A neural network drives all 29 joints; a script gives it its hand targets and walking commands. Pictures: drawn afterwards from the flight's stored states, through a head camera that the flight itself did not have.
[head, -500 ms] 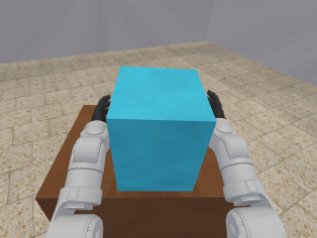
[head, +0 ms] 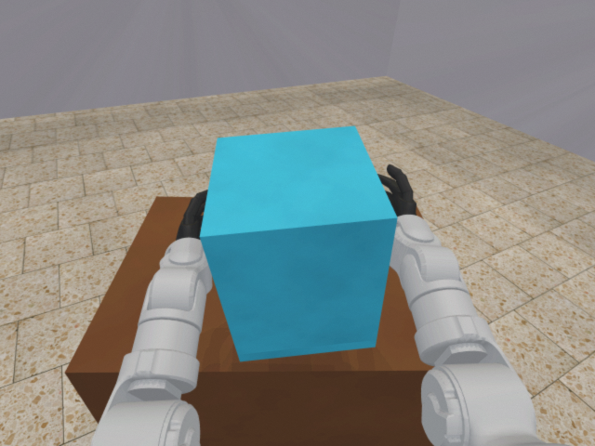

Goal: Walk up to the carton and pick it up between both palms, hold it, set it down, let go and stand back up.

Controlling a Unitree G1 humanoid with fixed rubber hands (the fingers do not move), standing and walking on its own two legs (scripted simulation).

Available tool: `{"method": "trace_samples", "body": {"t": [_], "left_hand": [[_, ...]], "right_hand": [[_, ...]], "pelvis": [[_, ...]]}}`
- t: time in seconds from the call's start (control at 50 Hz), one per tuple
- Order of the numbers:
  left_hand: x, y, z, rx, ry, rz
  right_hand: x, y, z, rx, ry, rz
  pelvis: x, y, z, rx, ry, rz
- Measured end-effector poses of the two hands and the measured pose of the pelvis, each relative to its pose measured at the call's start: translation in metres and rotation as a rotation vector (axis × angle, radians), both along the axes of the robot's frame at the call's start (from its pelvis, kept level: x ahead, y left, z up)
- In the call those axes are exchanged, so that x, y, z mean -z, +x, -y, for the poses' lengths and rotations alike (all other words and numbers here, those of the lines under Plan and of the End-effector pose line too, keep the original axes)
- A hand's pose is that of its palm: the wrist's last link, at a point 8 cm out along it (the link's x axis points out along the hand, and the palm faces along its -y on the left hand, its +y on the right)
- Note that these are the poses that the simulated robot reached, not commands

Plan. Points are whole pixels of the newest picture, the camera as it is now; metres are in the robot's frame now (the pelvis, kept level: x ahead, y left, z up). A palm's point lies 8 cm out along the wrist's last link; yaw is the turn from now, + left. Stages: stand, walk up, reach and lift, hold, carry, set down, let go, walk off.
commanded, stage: set down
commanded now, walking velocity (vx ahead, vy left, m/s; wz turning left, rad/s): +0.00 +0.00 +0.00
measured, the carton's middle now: (297, 244) +0.39 +0.02 +0.14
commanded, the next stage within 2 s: none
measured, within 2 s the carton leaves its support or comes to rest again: neither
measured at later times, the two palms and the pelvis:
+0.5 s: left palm (209, 242) +0.40 +0.15 +0.12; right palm (396, 238) +0.42 -0.14 +0.13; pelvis +0.03 +0.00 +0.00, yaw +0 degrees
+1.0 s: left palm (216, 256) +0.41 +0.14 +0.09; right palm (397, 241) +0.44 -0.15 +0.12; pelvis +0.04 -0.01 +0.00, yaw -1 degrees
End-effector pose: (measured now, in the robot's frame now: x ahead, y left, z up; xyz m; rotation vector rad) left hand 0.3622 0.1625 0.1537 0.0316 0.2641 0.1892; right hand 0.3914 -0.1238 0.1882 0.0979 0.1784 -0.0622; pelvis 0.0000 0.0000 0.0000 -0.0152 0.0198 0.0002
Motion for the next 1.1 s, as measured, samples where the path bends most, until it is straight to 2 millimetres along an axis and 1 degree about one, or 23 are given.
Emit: {"method": "trace_samples", "body": {"t": [0.14, 0.28, 0.36, 0.46, 0.54, 0.68, 0.86, 0.96, 1.1], "left_hand": [[0.004, 0.014, 0.001, -0.013, 0.007, 0.044], [0.025, 0.028, 0.003, -0.005, 0.002, -0.01], [0.031, 0.035, 0.004, -0.008, -0.004, -0.016], [0.031, 0.039, 0.01, -0.012, -0.028, 0.006], [0.029, 0.043, 0.013, -0.012, -0.032, 0.017], [0.03, 0.045, 0.014, -0.015, -0.02, 0.016], [0.051, 0.044, 0.012, -0.016, -0.004, -0.037], [0.056, 0.043, 0.017, -0.027, -0.009, -0.038], [0.072, 0.043, 0.025, -0.028, -0.01, -0.069]], "right_hand": [[0.011, 0.013, 0.001, -0.006, 0.019, 0.049], [0.041, 0.023, 0.005, 0.008, 0.016, -0.004], [0.057, 0.027, 0.007, 0.009, -0.011, -0.01], [0.06, 0.03, 0.013, 0.011, -0.032, 0.012], [0.057, 0.034, 0.017, 0.011, -0.031, 0.023], [0.051, 0.039, 0.017, 0.0, -0.038, 0.025], [0.063, 0.043, 0.014, -0.013, -0.044, -0.026], [0.07, 0.043, 0.02, -0.027, -0.052, -0.027], [0.079, 0.046, 0.027, -0.04, -0.06, -0.055]], "pelvis": [[-0.001, 0.01, 0.0, 0.0, 0.0, -0.014], [-0.001, 0.02, -0.001, 0.0, -0.002, -0.027], [-0.001, 0.025, -0.001, 0.001, -0.003, -0.034], [-0.002, 0.033, 0.0, 0.005, -0.008, -0.045], [-0.002, 0.036, 0.002, 0.006, -0.009, -0.05], [-0.002, 0.037, 0.005, 0.008, -0.01, -0.052], [-0.002, 0.037, 0.005, 0.008, -0.01, -0.053], [-0.002, 0.038, 0.005, 0.009, -0.01, -0.054], [-0.002, 0.04, 0.01, 0.012, -0.011, -0.057]]}}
